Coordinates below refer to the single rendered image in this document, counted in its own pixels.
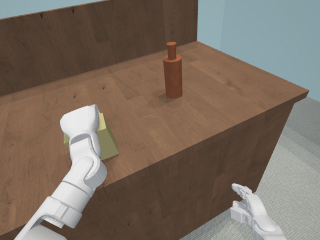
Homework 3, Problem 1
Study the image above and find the robot right hand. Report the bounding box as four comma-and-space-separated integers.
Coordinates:
230, 183, 268, 230

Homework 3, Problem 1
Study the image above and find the robot left hand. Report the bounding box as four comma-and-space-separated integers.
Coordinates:
60, 104, 103, 154

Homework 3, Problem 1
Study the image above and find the right robot forearm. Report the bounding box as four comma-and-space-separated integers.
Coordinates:
251, 214, 288, 240

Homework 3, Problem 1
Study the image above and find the left robot upper arm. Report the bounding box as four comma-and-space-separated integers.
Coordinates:
22, 223, 67, 240

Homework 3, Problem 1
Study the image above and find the table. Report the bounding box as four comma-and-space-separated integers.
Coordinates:
0, 0, 309, 240

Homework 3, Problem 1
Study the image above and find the sponge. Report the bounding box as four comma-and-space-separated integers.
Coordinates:
64, 113, 119, 160

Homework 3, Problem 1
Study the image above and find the left robot forearm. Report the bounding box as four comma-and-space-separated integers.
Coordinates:
14, 130, 107, 240

